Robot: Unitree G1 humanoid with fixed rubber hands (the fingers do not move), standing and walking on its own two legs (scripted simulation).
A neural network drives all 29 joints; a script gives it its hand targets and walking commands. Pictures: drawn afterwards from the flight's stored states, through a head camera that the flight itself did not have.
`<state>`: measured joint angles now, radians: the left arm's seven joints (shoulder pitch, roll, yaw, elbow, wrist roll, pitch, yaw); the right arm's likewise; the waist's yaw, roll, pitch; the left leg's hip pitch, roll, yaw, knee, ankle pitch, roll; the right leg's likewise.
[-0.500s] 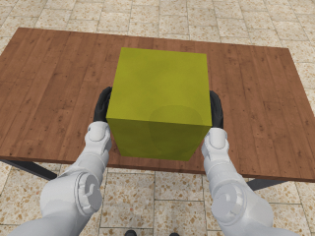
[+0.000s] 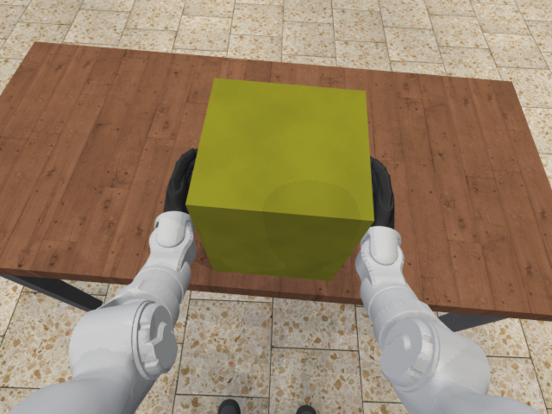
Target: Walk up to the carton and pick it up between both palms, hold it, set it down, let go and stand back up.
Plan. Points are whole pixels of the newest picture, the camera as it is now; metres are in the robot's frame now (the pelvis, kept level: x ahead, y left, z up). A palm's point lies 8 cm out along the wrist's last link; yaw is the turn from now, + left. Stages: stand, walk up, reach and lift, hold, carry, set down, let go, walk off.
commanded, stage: reach and lift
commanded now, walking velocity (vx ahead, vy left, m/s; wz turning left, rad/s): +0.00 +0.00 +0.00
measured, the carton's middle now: (280, 192) +0.44 +0.01 +0.00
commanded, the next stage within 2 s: none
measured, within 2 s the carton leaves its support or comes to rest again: leaves its support in 0.96 s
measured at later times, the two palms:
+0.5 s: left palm (180, 202) +0.42 +0.16 +0.00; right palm (380, 212) +0.41 -0.14 +0.00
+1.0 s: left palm (186, 227) +0.37 +0.14 +0.01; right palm (397, 237) +0.36 -0.16 +0.02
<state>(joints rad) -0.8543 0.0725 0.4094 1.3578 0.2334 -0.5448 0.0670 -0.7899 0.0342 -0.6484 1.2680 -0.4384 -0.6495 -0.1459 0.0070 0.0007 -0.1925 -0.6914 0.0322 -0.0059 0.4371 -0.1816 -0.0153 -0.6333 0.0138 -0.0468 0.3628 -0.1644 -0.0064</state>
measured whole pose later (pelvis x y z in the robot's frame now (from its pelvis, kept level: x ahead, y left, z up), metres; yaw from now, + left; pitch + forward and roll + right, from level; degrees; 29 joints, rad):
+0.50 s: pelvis -0.01 +0.00 -0.01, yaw -1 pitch +27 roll -2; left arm -0.90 0.13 0.18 1.48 -0.03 -0.60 0.08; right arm -0.87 -0.04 -0.40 1.44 -0.21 -0.67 -0.16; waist 0.00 0.03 -0.24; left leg -0.79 0.04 -0.01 0.53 -0.22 -0.02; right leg -0.72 0.02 -0.05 0.44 -0.19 -0.01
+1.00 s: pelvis -0.02 +0.00 -0.01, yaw +0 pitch +22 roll -2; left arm -0.66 0.09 -0.04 1.20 -0.17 -0.37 0.17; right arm -0.62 -0.05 -0.05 1.06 0.05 -0.31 -0.20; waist -0.02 0.07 -0.31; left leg -0.74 0.05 -0.03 0.62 -0.26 -0.02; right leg -0.68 0.03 -0.06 0.54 -0.24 -0.01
